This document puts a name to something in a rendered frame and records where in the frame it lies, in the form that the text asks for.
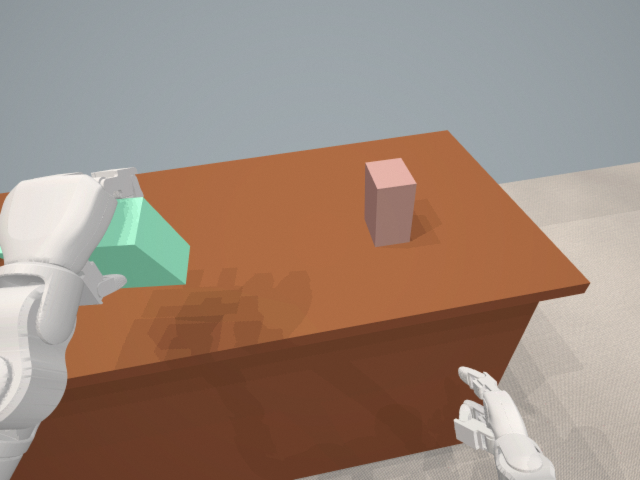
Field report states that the robot left hand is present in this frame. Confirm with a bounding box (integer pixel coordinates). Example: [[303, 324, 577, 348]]
[[0, 167, 144, 306]]

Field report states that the table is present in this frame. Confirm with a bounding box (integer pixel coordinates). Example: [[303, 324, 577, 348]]
[[0, 130, 590, 480]]

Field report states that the sponge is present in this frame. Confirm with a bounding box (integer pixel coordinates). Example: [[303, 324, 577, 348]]
[[0, 197, 190, 288]]

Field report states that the robot left forearm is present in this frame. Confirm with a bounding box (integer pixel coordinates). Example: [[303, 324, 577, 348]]
[[0, 261, 84, 480]]

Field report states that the robot right hand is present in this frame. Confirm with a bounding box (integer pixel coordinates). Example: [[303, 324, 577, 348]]
[[454, 367, 528, 455]]

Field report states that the robot right forearm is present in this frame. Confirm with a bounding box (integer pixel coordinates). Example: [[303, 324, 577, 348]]
[[494, 434, 556, 480]]

